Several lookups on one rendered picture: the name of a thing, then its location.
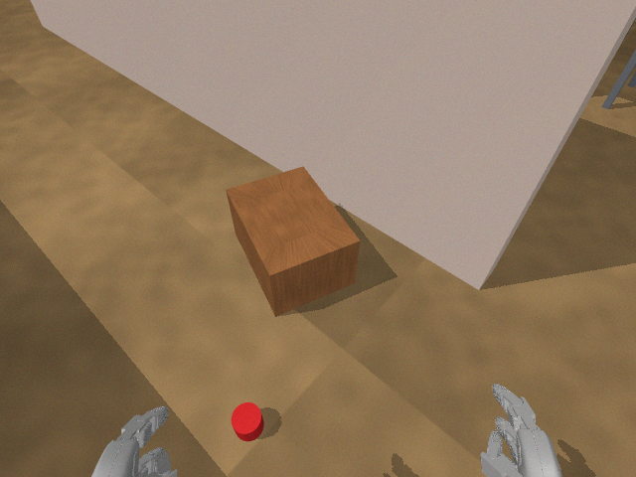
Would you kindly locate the right robot hand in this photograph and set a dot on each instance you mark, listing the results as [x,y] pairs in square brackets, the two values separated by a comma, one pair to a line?
[531,448]

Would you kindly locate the left robot hand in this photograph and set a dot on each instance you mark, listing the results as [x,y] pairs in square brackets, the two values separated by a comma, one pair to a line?
[120,457]

